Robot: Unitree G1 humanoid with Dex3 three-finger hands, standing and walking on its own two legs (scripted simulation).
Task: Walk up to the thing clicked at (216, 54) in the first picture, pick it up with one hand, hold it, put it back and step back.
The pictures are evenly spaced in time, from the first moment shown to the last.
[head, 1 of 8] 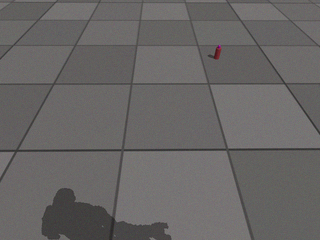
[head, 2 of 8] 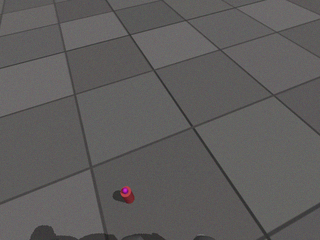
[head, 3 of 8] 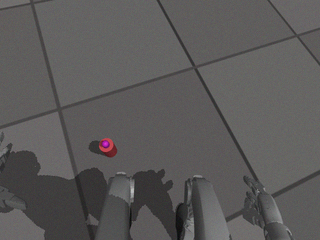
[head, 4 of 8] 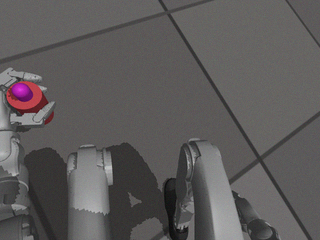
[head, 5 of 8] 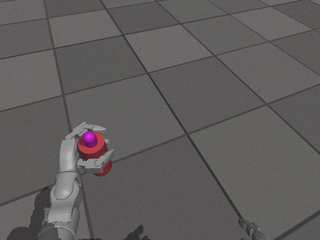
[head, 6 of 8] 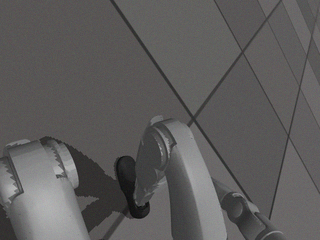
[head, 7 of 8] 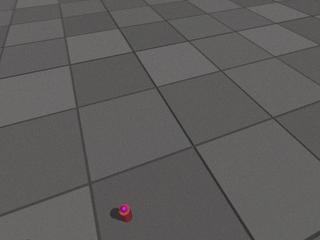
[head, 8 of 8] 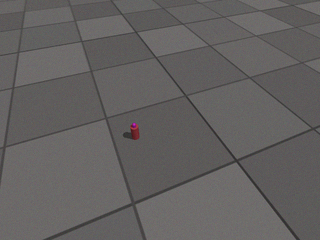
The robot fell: no
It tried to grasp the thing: yes
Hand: left
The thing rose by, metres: 0.69
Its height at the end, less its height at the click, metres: +0.00
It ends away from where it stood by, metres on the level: 0.01
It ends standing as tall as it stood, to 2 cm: yes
